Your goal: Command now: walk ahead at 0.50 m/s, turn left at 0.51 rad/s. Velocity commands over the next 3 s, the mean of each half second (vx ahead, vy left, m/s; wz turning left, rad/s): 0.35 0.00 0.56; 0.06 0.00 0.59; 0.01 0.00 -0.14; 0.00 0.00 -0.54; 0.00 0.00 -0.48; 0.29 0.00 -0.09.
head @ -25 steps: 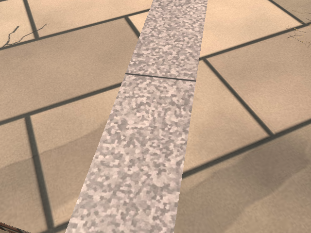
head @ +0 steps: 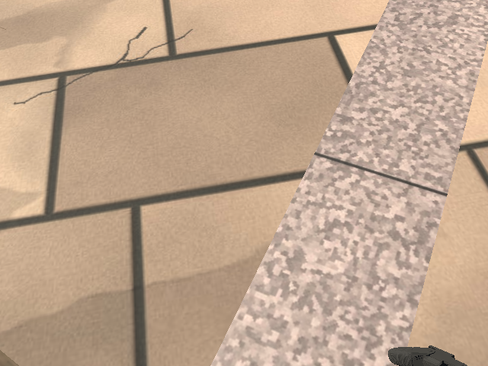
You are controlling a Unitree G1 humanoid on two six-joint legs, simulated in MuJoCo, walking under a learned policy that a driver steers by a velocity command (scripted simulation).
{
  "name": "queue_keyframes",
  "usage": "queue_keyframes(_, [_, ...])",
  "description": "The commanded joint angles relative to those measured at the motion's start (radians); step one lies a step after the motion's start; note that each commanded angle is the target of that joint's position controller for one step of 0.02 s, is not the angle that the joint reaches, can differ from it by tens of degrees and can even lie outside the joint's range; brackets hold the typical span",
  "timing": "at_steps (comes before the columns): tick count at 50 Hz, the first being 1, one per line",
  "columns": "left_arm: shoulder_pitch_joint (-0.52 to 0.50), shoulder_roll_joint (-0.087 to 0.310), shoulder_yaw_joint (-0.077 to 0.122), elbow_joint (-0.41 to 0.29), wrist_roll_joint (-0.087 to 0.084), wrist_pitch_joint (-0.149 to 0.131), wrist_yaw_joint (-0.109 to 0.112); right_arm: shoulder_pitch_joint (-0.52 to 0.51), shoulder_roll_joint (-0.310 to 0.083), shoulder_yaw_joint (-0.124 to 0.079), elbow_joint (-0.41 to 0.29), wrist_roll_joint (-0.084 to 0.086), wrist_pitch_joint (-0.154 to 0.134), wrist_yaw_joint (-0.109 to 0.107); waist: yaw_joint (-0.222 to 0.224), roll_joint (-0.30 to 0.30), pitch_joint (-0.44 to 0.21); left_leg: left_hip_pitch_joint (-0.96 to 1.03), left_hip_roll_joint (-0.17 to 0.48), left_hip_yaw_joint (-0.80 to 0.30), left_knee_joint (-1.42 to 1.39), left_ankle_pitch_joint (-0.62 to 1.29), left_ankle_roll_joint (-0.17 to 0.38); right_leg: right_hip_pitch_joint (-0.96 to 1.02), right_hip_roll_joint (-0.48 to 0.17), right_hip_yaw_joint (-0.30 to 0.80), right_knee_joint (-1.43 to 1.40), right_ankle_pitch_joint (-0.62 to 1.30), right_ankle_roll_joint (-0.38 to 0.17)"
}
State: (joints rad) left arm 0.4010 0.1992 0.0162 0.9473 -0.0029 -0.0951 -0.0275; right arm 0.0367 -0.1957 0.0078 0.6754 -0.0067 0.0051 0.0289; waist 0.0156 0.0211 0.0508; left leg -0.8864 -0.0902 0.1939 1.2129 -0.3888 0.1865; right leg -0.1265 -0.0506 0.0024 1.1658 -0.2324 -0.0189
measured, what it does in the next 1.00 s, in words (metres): climbs, turning left: right foot, then left foot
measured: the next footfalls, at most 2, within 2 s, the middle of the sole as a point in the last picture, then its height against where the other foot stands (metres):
right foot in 0.44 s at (273, 327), level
left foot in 0.94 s outside the picture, level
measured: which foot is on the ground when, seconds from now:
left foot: down 0.00-0.44, up 0.46-0.92, down 0.94-1.00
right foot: up 0.00-0.42, down 0.44-0.94, up 0.96-1.00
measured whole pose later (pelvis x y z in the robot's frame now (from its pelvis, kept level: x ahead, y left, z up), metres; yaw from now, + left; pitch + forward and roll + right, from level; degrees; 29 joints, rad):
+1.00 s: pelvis +0.33 +0.07 +0.11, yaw +37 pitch +2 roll -2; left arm 0.15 0.31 0.06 0.74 0.01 0.03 0.04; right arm 0.20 -0.28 -0.03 0.54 -0.01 0.03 0.00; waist 0.02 -0.03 0.02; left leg -0.36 0.00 -0.01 0.61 -0.30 0.04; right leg -0.49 -0.04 -0.07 0.87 -0.46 0.02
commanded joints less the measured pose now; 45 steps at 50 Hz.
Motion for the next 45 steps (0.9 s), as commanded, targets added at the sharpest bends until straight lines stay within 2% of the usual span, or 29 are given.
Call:
queue_keyframes(1, [-0.052, 0.074, 0.022, -0.186, 0.024, -0.020, 0.010, 0.249, -0.230, -0.108, 0.099, -0.001, -0.016, -0.024, -0.048, -0.113, -0.255, 0.728, 0.269, -0.989, -0.798, 0.015, 0.076, -0.551, 0.041, 0.072, 0.619, 0.070, -0.019])
queue_keyframes(2, [-0.104, 0.029, 0.006, -0.223, 0.037, -0.006, 0.031, 0.217, -0.158, -0.089, 0.116, -0.014, -0.030, -0.026, -0.015, -0.124, -0.137, 0.602, 0.226, -0.880, -0.750, 0.091, 0.074, -0.623, 0.027, 0.072, 0.675, 0.036, -0.032])
queue_keyframes(3, [-0.187, 0.080, 0.006, -0.288, -0.010, -0.027, 0.021, 0.213, -0.056, -0.037, 0.072, -0.017, -0.080, 0.002, -0.006, -0.135, -0.185, 0.552, 0.232, -0.876, -0.832, 0.042, 0.030, -0.619, 0.037, 0.136, 0.829, -0.063, -0.084])
queue_keyframes(4, [-0.174, 0.026, -0.019, -0.327, -0.010, -0.027, 0.023, 0.184, -0.047, -0.037, 0.097, -0.004, -0.104, 0.022, 0.049, -0.082, -0.154, 0.490, 0.210, -0.788, -0.823, 0.119, 0.003, -0.665, 0.002, 0.157, 0.809, -0.021, -0.103])
queue_keyframes(5, [-0.190, -0.017, -0.041, -0.351, 0.004, -0.021, 0.020, 0.180, -0.051, -0.039, 0.105, 0.007, -0.109, 0.019, 0.069, -0.056, -0.114, 0.457, 0.183, -0.685, -0.813, 0.232, 0.003, -0.713, -0.008, 0.153, 0.806, -0.029, -0.103])
queue_keyframes(6, [-0.174, 0.024, -0.036, -0.358, 0.004, -0.013, 0.019, 0.139, -0.062, -0.038, 0.082, 0.016, -0.110, 0.018, 0.110, -0.079, -0.077, 0.400, 0.140, -0.587, -0.852, 0.249, 0.005, -0.706, -0.029, 0.140, 0.623, 0.022, -0.100])
queue_keyframes(7, [-0.168, 0.070, -0.025, -0.357, 0.001, -0.005, 0.026, 0.106, -0.064, -0.031, 0.065, 0.014, -0.115, 0.020, 0.132, -0.094, -0.048, 0.318, 0.090, -0.488, -0.885, 0.263, -0.010, -0.654, -0.042, 0.100, 0.452, 0.062, -0.101])
queue_keyframes(8, [-0.204, 0.088, -0.024, -0.375, 0.025, -0.002, 0.028, 0.122, -0.081, -0.035, 0.063, 0.023, -0.121, 0.017, 0.122, -0.082, -0.026, 0.286, 0.052, -0.434, -0.890, 0.408, -0.019, -0.628, -0.037, 0.044, 0.311, 0.087, -0.085])
queue_keyframes(9, [-0.268, 0.089, -0.024, -0.394, 0.049, -0.002, 0.035, 0.166, -0.095, -0.039, 0.069, 0.027, -0.121, 0.010, 0.083, -0.069, -0.036, 0.301, 0.031, -0.412, -0.904, 0.524, -0.033, -0.604, -0.019, -0.007, 0.187, 0.148, -0.060])
queue_keyframes(10, [-0.337, 0.085, -0.024, -0.415, 0.058, -0.005, 0.046, 0.219, -0.111, -0.045, 0.069, 0.031, -0.118, -0.002, 0.038, -0.051, -0.043, 0.349, 0.031, -0.413, -0.913, 0.650, -0.047, -0.595, 0.007, -0.047, 0.077, 0.177, -0.040])
queue_keyframes(12, [-0.427, 0.050, -0.031, -0.450, 0.049, -0.006, 0.060, 0.325, -0.143, -0.059, 0.081, 0.040, -0.099, -0.035, -0.028, 0.002, -0.093, 0.521, 0.035, -0.406, -0.885, 0.804, -0.110, -0.595, 0.050, -0.054, -0.176, 0.263, -0.012])
queue_keyframes(14, [-0.530, 0.032, -0.036, -0.478, 0.018, 0.000, 0.057, 0.401, -0.164, -0.067, 0.090, 0.041, -0.075, -0.062, -0.075, 0.052, -0.116, 0.672, 0.044, -0.426, -0.863, 0.895, -0.170, -0.582, 0.120, -0.056, -0.427, 0.286, 0.005])
queue_keyframes(16, [-0.568, 0.067, -0.021, -0.475, -0.001, 0.008, 0.040, 0.403, -0.192, -0.080, 0.081, 0.040, -0.052, -0.077, -0.075, 0.120, -0.141, 0.778, 0.057, -0.470, -0.837, 0.940, -0.205, -0.535, 0.167, -0.052, -0.571, 0.284, 0.001])
queue_keyframes(19, [-0.499, 0.150, 0.014, -0.434, -0.003, 0.007, 0.022, 0.352, -0.186, -0.093, 0.028, 0.036, -0.009, -0.102, -0.035, 0.133, -0.192, 0.876, 0.051, -0.542, -0.685, 1.039, -0.244, -0.379, 0.201, -0.002, -0.684, 0.272, -0.007])
queue_keyframes(20, [-0.445, 0.171, 0.023, -0.414, -0.003, 0.001, 0.020, 0.304, -0.193, -0.098, -0.005, 0.033, -0.003, -0.109, -0.010, 0.125, -0.194, 0.868, 0.053, -0.557, -0.601, 1.036, -0.246, -0.315, 0.177, 0.022, -0.731, 0.300, -0.004])
queue_keyframes(21, [-0.329, 0.178, 0.031, -0.376, 0.004, -0.008, 0.023, 0.227, -0.210, -0.105, -0.052, 0.032, -0.004, -0.110, 0.048, 0.118, -0.228, 0.830, 0.037, -0.562, -0.469, 0.991, -0.253, -0.182, 0.117, 0.063, -0.817, 0.397, -0.019])
queue_keyframes(22, [-0.149, 0.175, 0.031, -0.328, 0.017, -0.015, 0.032, 0.157, -0.185, -0.093, -0.092, 0.023, -0.004, -0.093, 0.130, 0.045, -0.357, 0.708, -0.011, -0.516, -0.175, 0.606, -0.260, 0.117, -0.027, 0.168, -0.834, 0.578, -0.086])
queue_keyframes(23, [-0.154, 0.144, 0.015, -0.329, 0.027, -0.005, 0.051, 0.282, -0.038, -0.051, -0.099, -0.021, -0.002, -0.074, 0.038, -0.151, -0.411, 0.373, -0.123, -0.448, 0.068, -0.349, -0.239, 0.416, -0.256, 0.346, -0.617, 1.071, -0.167])
queue_keyframes(24, [-0.196, 0.163, 0.020, -0.361, 0.051, 0.009, 0.058, 0.505, -0.130, -0.059, -0.090, 0.017, -0.011, -0.041, -0.064, -0.275, -0.558, 0.267, -0.070, -0.499, 0.288, -0.370, -0.244, 0.473, -0.485, 0.686, -0.657, 0.858, -0.392])
queue_keyframes(25, [-0.326, 0.114, 0.023, -0.426, 0.044, 0.024, 0.073, 0.450, -0.228, -0.076, -0.063, 0.025, 0.000, -0.033, -0.044, -0.151, -0.432, 0.207, 0.008, -0.422, 0.353, -0.207, -0.255, 0.304, -0.410, 0.626, -0.748, 0.496, -0.381])
queue_keyframes(26, [-0.360, 0.064, 0.005, -0.440, 0.031, 0.037, 0.086, 0.322, -0.266, -0.088, -0.086, 0.022, 0.011, -0.035, -0.019, -0.070, -0.280, 0.176, 0.043, -0.364, 0.322, -0.100, -0.266, 0.145, -0.303, 0.469, -0.795, 0.275, -0.315])
queue_keyframes(27, [-0.369, 0.076, -0.002, -0.438, 0.027, 0.048, 0.089, 0.272, -0.256, -0.086, -0.109, 0.015, 0.023, -0.044, -0.028, -0.022, -0.220, 0.196, 0.055, -0.336, 0.321, -0.063, -0.273, 0.020, -0.244, 0.407, -0.838, 0.190, -0.276])
queue_keyframes(29, [-0.367, 0.127, 0.012, -0.399, 0.023, 0.054, 0.087, 0.271, -0.214, -0.073, -0.138, 0.017, 0.031, -0.051, -0.057, -0.031, -0.111, 0.271, 0.078, -0.311, 0.256, -0.023, -0.279, -0.190, -0.169, 0.265, -0.884, 0.256, -0.259])
queue_keyframes(31, [-0.316, 0.150, 0.023, -0.347, 0.021, 0.054, 0.079, 0.294, -0.155, -0.052, -0.149, 0.020, 0.022, -0.061, -0.063, -0.074, -0.129, 0.284, 0.091, -0.270, 0.134, -0.030, -0.289, -0.189, -0.144, 0.162, -0.881, 0.449, -0.269])
queue_keyframes(33, [-0.293, 0.176, 0.036, -0.325, 0.022, 0.062, 0.076, 0.260, -0.155, -0.047, -0.158, 0.018, 0.016, -0.067, -0.043, -0.087, -0.181, 0.266, 0.119, -0.252, 0.031, -0.001, -0.298, -0.106, -0.166, 0.123, -0.872, 0.541, -0.284])
queue_keyframes(35, [-0.297, 0.193, 0.044, -0.316, 0.017, 0.076, 0.077, 0.219, -0.160, -0.044, -0.171, 0.020, 0.021, -0.069, -0.029, -0.097, -0.213, 0.286, 0.149, -0.248, -0.060, 0.040, -0.293, -0.070, -0.185, 0.103, -0.872, 0.461, -0.281])
queue_keyframes(39, [-0.297, 0.221, 0.055, -0.298, 0.008, 0.101, 0.077, 0.149, -0.165, -0.043, -0.197, 0.023, 0.030, -0.063, 0.000, -0.145, -0.179, 0.369, 0.161, -0.209, -0.244, 0.088, -0.257, -0.097, -0.205, 0.069, -0.896, 0.218, -0.261])
queue_keyframes(42, [-0.269, 0.239, 0.065, -0.278, 0.004, 0.110, 0.069, 0.122, -0.176, -0.052, -0.208, 0.022, 0.029, -0.048, 0.021, -0.165, -0.162, 0.424, 0.143, -0.168, -0.381, 0.062, -0.222, -0.067, -0.233, 0.060, -0.873, 0.166, -0.246])
queue_keyframes(45, [-0.260, 0.240, 0.069, -0.257, -0.015, 0.117, 0.070, 0.178, -0.171, -0.065, -0.190, 0.021, 0.026, -0.027, -0.013, -0.166, -0.167, 0.566, 0.100, -0.119, -0.646, 0.129, -0.161, -0.065, -0.231, 0.020, -0.782, 0.175, -0.185])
